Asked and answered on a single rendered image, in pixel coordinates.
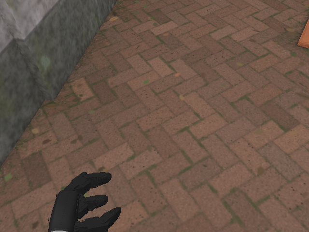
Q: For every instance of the left robot hand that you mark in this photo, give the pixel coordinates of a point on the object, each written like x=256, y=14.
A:
x=71, y=204

